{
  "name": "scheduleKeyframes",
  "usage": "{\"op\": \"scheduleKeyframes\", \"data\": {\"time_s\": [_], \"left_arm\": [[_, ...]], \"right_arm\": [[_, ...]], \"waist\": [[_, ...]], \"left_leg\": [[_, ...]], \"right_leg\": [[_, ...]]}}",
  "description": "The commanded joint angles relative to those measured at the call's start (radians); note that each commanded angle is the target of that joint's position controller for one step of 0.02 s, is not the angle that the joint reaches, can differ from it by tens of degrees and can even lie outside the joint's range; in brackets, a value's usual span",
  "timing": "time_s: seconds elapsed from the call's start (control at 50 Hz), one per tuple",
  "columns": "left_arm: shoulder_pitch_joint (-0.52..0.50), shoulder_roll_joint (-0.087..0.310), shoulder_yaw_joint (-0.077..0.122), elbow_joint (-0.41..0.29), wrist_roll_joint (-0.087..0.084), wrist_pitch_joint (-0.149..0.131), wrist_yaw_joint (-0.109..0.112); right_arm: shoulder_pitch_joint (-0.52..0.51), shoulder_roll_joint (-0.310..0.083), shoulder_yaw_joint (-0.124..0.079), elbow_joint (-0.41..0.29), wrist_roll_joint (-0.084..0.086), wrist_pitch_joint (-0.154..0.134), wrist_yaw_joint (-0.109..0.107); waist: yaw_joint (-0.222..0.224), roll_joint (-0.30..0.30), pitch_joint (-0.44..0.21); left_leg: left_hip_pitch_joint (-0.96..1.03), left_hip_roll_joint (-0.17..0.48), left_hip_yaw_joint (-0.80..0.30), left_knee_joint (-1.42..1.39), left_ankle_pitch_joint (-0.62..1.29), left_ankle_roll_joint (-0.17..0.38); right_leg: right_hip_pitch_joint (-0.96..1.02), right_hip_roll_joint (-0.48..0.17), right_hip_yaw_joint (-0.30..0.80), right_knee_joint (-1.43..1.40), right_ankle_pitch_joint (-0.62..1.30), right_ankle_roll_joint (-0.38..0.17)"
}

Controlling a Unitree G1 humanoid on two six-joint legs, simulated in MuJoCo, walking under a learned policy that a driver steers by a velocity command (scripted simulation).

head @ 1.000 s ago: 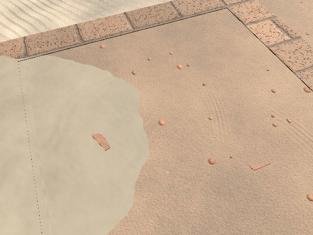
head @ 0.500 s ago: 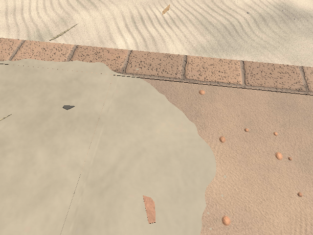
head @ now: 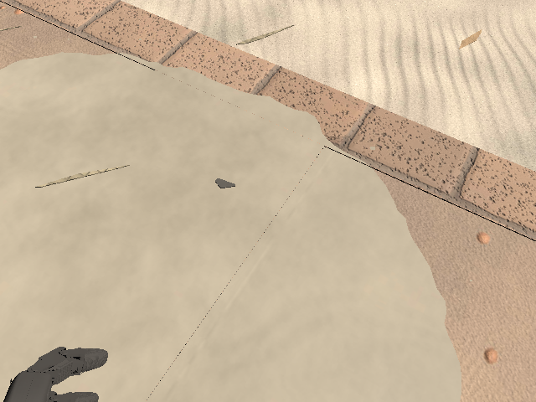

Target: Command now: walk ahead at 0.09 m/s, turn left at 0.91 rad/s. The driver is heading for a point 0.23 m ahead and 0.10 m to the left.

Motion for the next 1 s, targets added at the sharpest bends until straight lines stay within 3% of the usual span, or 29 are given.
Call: {"op": "scheduleKeyframes", "data": {"time_s": [0.02, 0.08, 0.12, 0.14, 0.16, 0.18, 0.2, 0.22, 0.24, 0.3, 0.36, 0.42, 0.48, 0.5, 0.52, 0.54, 0.56, 0.66, 0.82, 1.0], "left_arm": [[0.046, 0.080, 0.027, -0.039, -0.006, -0.003, -0.001], [0.050, 0.095, 0.035, -0.039, -0.004, -0.021, -0.010], [0.092, 0.093, 0.044, -0.027, -0.006, -0.033, -0.017], [0.079, 0.115, 0.047, -0.036, 0.007, -0.032, -0.015], [0.039, 0.175, 0.054, -0.066, 0.028, -0.018, -0.009], [0.110, 0.192, 0.066, -0.043, 0.042, -0.011, -0.012], [0.101, 0.151, 0.058, -0.050, 0.025, -0.011, -0.014], [0.085, 0.108, 0.045, -0.051, 0.010, -0.005, -0.012], [0.077, 0.087, 0.034, -0.056, -0.002, 0.002, -0.009], [0.072, 0.069, 0.021, -0.039, 0.000, 0.017, -0.002], [0.103, 0.070, 0.022, -0.021, 0.000, 0.028, -0.002], [0.157, 0.104, 0.033, 0.000, -0.006, 0.039, -0.002], [0.191, 0.090, 0.025, 0.025, -0.025, 0.037, -0.002], [0.211, 0.079, 0.020, 0.032, -0.018, 0.025, -0.007], [0.217, 0.040, 0.011, 0.014, -0.002, 0.007, -0.014], [0.164, 0.027, 0.006, 0.015, 0.013, -0.002, -0.017], [0.135, 0.026, 0.007, 0.017, 0.016, -0.003, -0.019], [0.158, 0.033, 0.012, 0.052, 0.005, 0.012, -0.007], [0.170, 0.036, 0.018, 0.113, -0.001, 0.019, 0.008], [0.172, 0.044, 0.022, 0.188, -0.007, 0.033, 0.025]], "right_arm": [[-0.057, -0.158, -0.052, -0.087, -0.001, 0.001, -0.017], [-0.035, -0.120, -0.040, -0.075, -0.010, -0.003, -0.010], [-0.049, -0.092, -0.028, -0.071, -0.005, -0.005, -0.005], [0.017, -0.047, -0.015, -0.054, -0.007, -0.006, 0.000], [0.137, -0.026, -0.007, -0.035, -0.014, -0.007, 0.001], [0.110, -0.131, -0.034, -0.052, -0.009, -0.015, 0.000], [0.064, -0.195, -0.053, -0.032, -0.010, -0.014, -0.006], [0.027, -0.194, -0.056, -0.017, -0.010, -0.003, -0.011], [0.023, -0.160, -0.048, -0.004, -0.011, 0.011, -0.015], [0.015, -0.081, -0.020, -0.004, -0.006, 0.009, -0.006], [-0.012, -0.042, -0.001, 0.003, -0.011, -0.004, 0.000], [-0.020, -0.048, 0.001, 0.026, -0.005, -0.014, 0.007], [0.044, -0.049, 0.000, 0.078, -0.014, -0.020, 0.013], [0.039, -0.083, -0.002, 0.069, -0.029, -0.022, 0.010], [0.023, -0.147, -0.018, 0.084, -0.042, -0.022, 0.009], [0.002, -0.066, 0.001, 0.084, -0.046, -0.028, 0.016], [-0.014, -0.018, 0.018, 0.085, -0.053, -0.036, 0.019], [0.019, -0.030, 0.024, 0.123, -0.038, -0.064, 0.017], [0.039, -0.019, 0.031, 0.171, -0.031, -0.073, 0.013], [0.054, -0.013, 0.031, 0.252, -0.025, -0.076, 0.017]], "waist": [[0.040, 0.117, -0.205], [0.019, 0.172, -0.212], [0.049, 0.178, -0.197], [0.023, 0.071, -0.202], [-0.051, -0.170, -0.206], [-0.014, -0.258, -0.190], [0.007, -0.158, -0.166], [0.020, -0.093, -0.146], [0.025, -0.076, -0.140], [0.028, -0.120, -0.117], [0.055, -0.177, -0.145], [0.086, -0.200, -0.157], [0.047, -0.157, -0.152], [0.055, -0.099, -0.168], [0.097, 0.095, -0.176], [0.069, 0.121, -0.173], [0.064, 0.108, -0.149], [0.062, 0.083, -0.075], [0.056, 0.022, -0.089], [0.054, 0.017, -0.106]], "left_leg": [[0.061, 0.203, -0.252, -0.100, 0.077, 0.099], [0.099, 0.220, -0.289, -0.035, 0.127, 0.089], [0.089, 0.200, -0.295, 0.036, 0.075, 0.056], [0.043, 0.142, -0.233, 0.156, -0.185, 0.008], [-0.073, -0.002, -0.087, 0.377, -0.552, -0.059], [-0.179, 0.002, -0.009, 0.552, -0.581, -0.108], [-0.190, 0.060, -0.004, 0.655, -0.487, -0.134], [-0.189, 0.075, 0.006, 0.693, -0.414, -0.150], [-0.179, 0.079, 0.019, 0.731, -0.382, -0.165], [-0.131, 0.098, 0.098, 0.650, -0.314, -0.182], [-0.045, 0.158, 0.160, 0.386, -0.330, -0.185], [0.044, 0.173, 0.192, 0.168, -0.305, -0.166], [0.219, 0.169, 0.195, -0.129, -0.075, -0.101], [0.296, 0.236, 0.127, -0.118, 0.000, -0.066], [0.257, 0.303, 0.049, -0.072, 0.034, -0.009], [0.168, 0.313, 0.035, -0.106, -0.065, 0.021], [0.124, 0.303, 0.036, -0.126, -0.141, 0.007], [0.063, 0.259, 0.071, -0.121, -0.136, -0.042], [0.096, 0.239, 0.088, -0.105, -0.021, -0.042], [0.133, 0.223, 0.112, -0.106, 0.090, -0.046]], "right_leg": [[0.162, 0.047, -0.056, -0.107, 0.074, 0.004], [0.254, 0.029, -0.060, -0.238, 0.077, -0.015], [0.376, 0.002, -0.082, -0.423, 0.205, -0.057], [0.465, -0.112, 0.001, -0.494, 0.311, -0.113], [0.555, -0.316, 0.208, -0.479, 0.595, -0.235], [0.506, -0.423, 0.418, -0.550, 0.496, -0.373], [0.470, -0.383, 0.383, -0.543, 0.342, -0.371], [0.445, -0.316, 0.275, -0.532, 0.235, -0.329], [0.428, -0.270, 0.213, -0.536, 0.169, -0.299], [0.396, -0.182, 0.083, -0.572, 0.098, -0.279], [0.454, -0.171, 0.051, -0.566, 0.077, -0.287], [0.479, -0.202, 0.081, -0.549, 0.100, -0.310], [0.402, -0.183, 0.059, -0.513, 0.127, -0.255], [0.340, -0.169, 0.027, -0.481, 0.120, -0.204], [0.315, -0.074, -0.101, -0.429, 0.069, -0.146], [0.386, -0.038, -0.154, -0.406, 0.042, -0.096], [0.416, -0.038, -0.150, -0.411, 0.063, -0.082], [0.441, -0.048, -0.137, -0.411, 0.135, -0.097], [0.471, -0.056, -0.134, -0.410, 0.211, -0.085], [0.500, -0.059, -0.137, -0.407, 0.255, -0.086]]}}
